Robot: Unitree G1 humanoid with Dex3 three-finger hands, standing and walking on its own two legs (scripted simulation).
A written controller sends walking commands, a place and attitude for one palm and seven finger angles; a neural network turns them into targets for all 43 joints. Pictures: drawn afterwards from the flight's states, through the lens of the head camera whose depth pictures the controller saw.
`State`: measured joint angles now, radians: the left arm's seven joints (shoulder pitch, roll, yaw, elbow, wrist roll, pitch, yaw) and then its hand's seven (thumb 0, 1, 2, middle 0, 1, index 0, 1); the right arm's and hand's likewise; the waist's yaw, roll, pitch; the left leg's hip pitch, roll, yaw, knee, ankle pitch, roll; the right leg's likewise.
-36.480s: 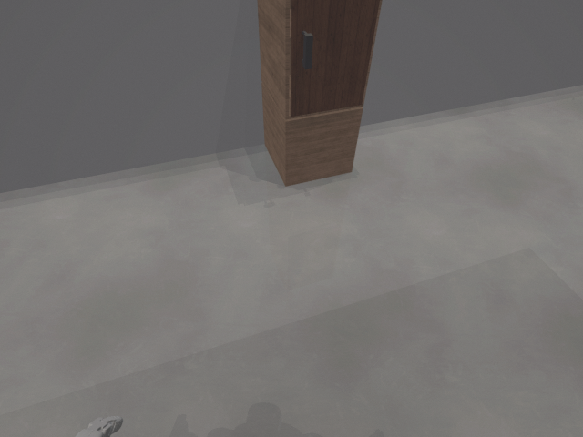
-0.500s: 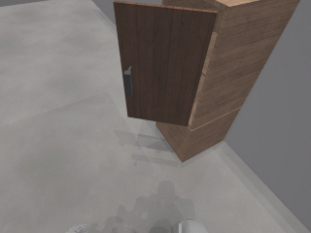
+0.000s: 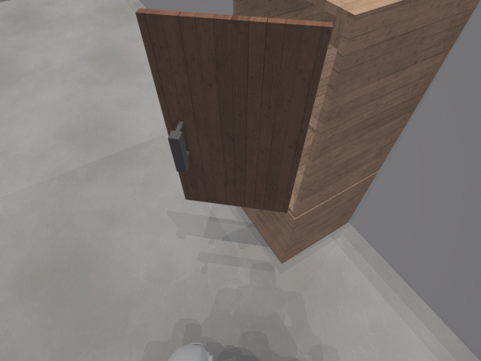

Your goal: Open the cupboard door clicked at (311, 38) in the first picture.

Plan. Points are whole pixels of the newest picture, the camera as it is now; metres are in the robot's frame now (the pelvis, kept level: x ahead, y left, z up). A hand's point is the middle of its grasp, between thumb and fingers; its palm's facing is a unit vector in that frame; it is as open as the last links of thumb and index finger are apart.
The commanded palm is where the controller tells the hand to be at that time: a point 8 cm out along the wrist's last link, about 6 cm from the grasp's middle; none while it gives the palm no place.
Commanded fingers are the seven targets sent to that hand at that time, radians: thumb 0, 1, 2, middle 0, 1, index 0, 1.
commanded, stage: come to a stop and stand still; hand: left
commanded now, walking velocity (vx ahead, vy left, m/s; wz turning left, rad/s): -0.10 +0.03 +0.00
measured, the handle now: (181, 146) +0.59 +0.18 -0.06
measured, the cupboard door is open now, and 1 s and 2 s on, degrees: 50 50 50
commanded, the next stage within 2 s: look again from close up in 0.98 s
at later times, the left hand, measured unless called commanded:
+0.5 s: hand out of the picture +0.04 +0.22 -0.17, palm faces -0.02 -0.97 -0.23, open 7.4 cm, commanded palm none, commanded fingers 0.00 0.90 0.90 -0.20 -0.30 -0.20 -0.30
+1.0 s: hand out of the picture +0.01 +0.16 -0.18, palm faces -0.01 -0.98 -0.18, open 7.3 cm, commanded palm none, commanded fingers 0.00 0.90 0.90 -0.20 -0.30 -0.20 -0.30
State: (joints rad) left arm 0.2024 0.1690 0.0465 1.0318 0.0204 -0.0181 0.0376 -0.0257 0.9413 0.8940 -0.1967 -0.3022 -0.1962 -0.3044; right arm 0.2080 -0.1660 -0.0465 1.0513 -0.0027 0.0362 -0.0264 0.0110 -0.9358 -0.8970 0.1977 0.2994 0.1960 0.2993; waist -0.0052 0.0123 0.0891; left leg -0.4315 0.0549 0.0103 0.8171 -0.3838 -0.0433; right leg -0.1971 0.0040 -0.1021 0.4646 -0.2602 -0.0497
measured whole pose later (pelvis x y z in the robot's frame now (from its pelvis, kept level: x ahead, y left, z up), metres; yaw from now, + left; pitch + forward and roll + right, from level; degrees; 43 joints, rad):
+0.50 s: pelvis -0.01 +0.02 +0.00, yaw -2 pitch +1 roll -1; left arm 0.21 0.21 0.05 1.01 0.02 0.04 0.01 0.00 0.91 0.89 -0.19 -0.30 -0.19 -0.30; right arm 0.17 -0.17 -0.03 1.01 -0.02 0.02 -0.03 -0.01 -0.92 -0.90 0.20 0.30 0.20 0.30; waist -0.01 0.01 0.07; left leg -0.35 0.05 0.06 0.49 -0.16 0.01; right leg -0.22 -0.02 -0.03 0.61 -0.39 0.01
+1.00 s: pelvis +0.00 -0.01 +0.00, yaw -1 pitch -2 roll +0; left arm 0.26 0.15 0.01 1.11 0.00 0.01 0.02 0.00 0.92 0.89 -0.20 -0.30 -0.20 -0.30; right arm 0.30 -0.13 -0.01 1.16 -0.01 0.02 -0.03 0.00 -0.91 -0.90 0.20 0.30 0.20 0.30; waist -0.02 -0.01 0.06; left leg -0.25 0.07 0.01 0.46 -0.19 -0.05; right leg -0.06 0.01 -0.05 0.42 -0.34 -0.02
